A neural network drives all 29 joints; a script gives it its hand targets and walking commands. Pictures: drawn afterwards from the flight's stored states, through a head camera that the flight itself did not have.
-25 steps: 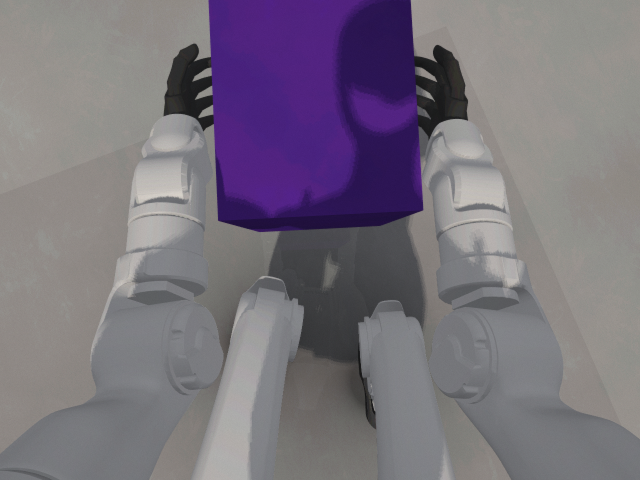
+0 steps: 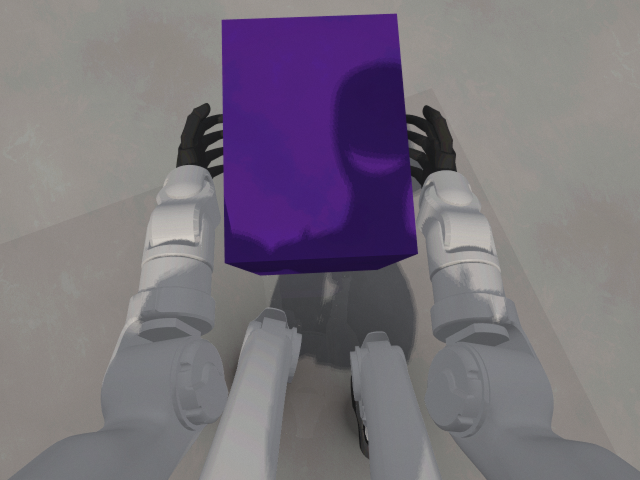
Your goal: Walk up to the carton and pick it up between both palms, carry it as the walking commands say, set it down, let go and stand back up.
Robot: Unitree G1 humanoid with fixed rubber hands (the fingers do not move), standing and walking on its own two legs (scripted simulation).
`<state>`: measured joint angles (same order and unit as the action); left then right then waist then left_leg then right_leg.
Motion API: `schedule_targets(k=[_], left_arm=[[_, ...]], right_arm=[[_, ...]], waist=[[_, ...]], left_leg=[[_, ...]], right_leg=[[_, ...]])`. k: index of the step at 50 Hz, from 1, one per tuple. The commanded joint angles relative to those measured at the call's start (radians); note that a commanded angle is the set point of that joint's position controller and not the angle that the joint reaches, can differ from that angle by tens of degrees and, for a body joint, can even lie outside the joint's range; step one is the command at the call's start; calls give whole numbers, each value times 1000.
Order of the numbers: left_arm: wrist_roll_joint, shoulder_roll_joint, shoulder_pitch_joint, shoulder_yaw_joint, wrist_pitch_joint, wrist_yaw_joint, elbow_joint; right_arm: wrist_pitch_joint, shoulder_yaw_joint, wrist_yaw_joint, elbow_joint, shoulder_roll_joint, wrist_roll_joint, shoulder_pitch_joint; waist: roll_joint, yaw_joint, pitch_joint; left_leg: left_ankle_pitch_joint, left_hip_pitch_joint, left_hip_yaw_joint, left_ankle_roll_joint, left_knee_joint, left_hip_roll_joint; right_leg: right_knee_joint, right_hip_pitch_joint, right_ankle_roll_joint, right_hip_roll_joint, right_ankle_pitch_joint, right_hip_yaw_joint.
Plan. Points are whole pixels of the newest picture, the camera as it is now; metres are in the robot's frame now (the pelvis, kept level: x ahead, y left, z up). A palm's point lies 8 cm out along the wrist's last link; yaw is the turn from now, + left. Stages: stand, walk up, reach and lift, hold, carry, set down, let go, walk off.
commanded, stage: reach and lift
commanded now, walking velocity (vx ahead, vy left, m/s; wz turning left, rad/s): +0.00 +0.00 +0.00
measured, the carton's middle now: (315, 170) +0.49 +0.06 -0.14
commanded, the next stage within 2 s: none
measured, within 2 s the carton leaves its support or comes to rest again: neither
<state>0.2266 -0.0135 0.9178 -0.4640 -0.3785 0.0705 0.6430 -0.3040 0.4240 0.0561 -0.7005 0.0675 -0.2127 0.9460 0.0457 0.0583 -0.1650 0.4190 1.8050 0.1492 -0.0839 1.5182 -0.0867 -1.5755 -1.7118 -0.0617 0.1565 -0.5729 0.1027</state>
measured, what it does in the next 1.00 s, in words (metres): rises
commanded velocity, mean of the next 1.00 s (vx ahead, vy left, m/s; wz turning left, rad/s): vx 0.00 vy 0.00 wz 0.00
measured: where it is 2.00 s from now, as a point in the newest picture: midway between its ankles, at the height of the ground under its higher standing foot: (312, 407)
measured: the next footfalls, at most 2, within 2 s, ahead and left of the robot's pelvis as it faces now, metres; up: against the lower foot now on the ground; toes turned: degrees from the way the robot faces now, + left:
none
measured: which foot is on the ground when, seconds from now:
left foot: down 0.00-1.00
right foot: down 0.00-1.00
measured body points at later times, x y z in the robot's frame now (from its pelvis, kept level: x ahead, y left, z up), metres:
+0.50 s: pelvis +0.02 +0.00 +0.06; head +0.21 +0.03 +0.47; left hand +0.43 +0.20 +0.00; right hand +0.47 -0.09 +0.01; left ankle +0.11 +0.14 -0.52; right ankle +0.06 -0.13 -0.52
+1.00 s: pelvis +0.04 +0.00 +0.13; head +0.19 +0.02 +0.55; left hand +0.41 +0.19 +0.07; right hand +0.45 -0.10 +0.08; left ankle +0.11 +0.14 -0.52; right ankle +0.06 -0.13 -0.52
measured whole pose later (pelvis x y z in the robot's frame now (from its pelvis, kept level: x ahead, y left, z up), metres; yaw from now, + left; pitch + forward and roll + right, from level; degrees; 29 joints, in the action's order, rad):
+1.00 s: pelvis +0.04 +0.00 +0.13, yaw +2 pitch +27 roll -1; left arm 0.23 -0.10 0.58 -0.41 -0.33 0.07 0.58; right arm -0.27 0.36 0.04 -0.63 0.14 -0.22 0.60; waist 0.04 0.05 -0.15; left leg 0.33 1.15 0.17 -0.06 1.02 -0.07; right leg -1.07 -1.07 -0.03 0.12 -0.46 0.14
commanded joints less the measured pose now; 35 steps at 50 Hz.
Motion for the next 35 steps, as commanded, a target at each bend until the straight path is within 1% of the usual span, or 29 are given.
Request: schedule_targets(k=[1, 16, 35], left_arm=[[-164, -1071, 650, 575, 55, -244, -13], [-163, -1107, 512, 617, 77, -243, -17], [-151, -1152, 361, 656, 91, -245, -28]], right_arm=[[12, -514, -206, -39, 1045, 120, 605], [35, -552, -202, -18, 1072, 114, 470], [49, -594, -220, 4, 1095, 107, 327]], waist=[[-43, 36, -977], [-41, 27, -893], [-48, 13, -768]], left_leg=[[-289, -817, -221, 25, -128, -74], [-310, -931, -196, 30, -253, -73], [-338, -1114, -162, 37, -430, -64]], right_leg=[[223, 322, 23, 66, 240, -152], [350, 458, 23, 55, 277, -125], [525, 655, 35, 34, 318, -95]])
